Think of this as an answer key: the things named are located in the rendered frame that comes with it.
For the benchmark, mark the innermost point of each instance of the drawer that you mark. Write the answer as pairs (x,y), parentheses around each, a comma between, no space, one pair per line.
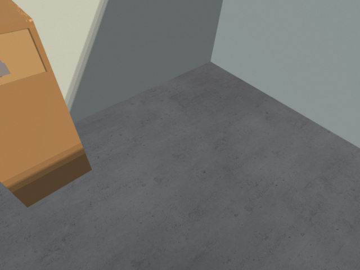
(20,55)

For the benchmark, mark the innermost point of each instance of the cabinet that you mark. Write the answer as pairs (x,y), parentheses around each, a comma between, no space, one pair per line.
(40,150)

